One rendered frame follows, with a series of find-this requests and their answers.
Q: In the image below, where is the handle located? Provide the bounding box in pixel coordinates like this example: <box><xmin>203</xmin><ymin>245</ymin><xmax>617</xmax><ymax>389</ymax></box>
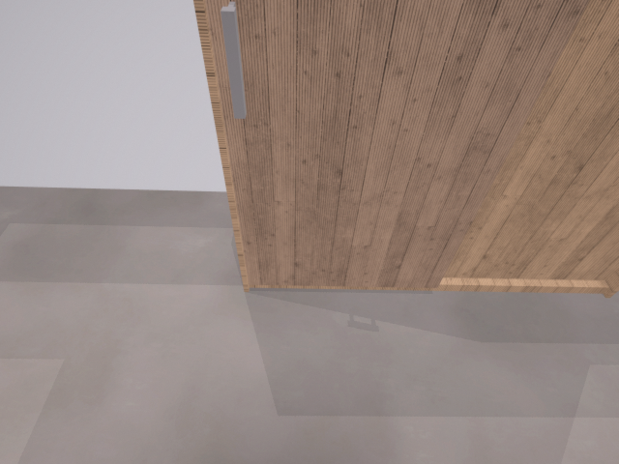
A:
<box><xmin>221</xmin><ymin>2</ymin><xmax>247</xmax><ymax>119</ymax></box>

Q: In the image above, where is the wardrobe door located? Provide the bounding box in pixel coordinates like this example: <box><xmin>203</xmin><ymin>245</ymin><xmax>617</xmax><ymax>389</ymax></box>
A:
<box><xmin>443</xmin><ymin>0</ymin><xmax>619</xmax><ymax>280</ymax></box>
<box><xmin>205</xmin><ymin>0</ymin><xmax>589</xmax><ymax>288</ymax></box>

